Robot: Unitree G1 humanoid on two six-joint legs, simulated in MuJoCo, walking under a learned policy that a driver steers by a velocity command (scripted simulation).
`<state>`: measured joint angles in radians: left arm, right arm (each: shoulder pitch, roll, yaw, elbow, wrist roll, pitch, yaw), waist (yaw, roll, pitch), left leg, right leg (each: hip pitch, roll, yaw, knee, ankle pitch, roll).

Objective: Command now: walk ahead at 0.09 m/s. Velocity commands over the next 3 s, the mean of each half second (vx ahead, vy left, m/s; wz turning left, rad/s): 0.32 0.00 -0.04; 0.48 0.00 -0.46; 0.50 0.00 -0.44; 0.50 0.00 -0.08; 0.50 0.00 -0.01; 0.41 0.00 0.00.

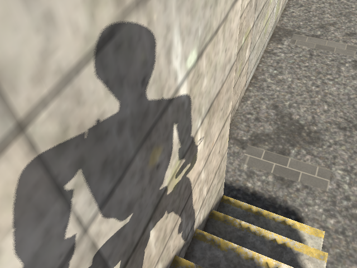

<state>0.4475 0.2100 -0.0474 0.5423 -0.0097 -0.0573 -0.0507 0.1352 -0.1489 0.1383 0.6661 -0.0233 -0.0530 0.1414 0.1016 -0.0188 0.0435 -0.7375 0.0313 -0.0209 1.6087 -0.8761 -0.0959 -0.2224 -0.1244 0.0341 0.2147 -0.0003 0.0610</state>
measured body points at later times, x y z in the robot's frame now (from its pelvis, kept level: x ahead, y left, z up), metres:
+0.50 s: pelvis +0.02 -0.01 +0.00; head +0.05 -0.03 +0.45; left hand +0.11 +0.23 -0.09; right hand +0.23 -0.14 -0.09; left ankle -0.01 +0.18 -0.55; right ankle +0.07 -0.14 -0.76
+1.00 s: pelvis +0.04 -0.04 -0.01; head +0.07 -0.07 +0.43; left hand +0.17 +0.24 -0.10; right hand +0.17 -0.30 -0.11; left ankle -0.01 +0.11 -0.47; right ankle +0.07 -0.14 -0.76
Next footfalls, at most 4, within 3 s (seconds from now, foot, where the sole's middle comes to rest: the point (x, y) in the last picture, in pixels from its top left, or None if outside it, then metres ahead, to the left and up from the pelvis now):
1.18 left None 0.03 0.09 -0.58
1.48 right None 0.14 -0.15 -0.79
1.82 left None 0.42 -0.01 -1.00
2.36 right None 0.58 -0.24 -1.20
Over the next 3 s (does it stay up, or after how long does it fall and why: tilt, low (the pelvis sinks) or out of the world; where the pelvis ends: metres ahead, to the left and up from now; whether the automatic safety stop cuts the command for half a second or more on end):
stays up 0.87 -0.22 -0.68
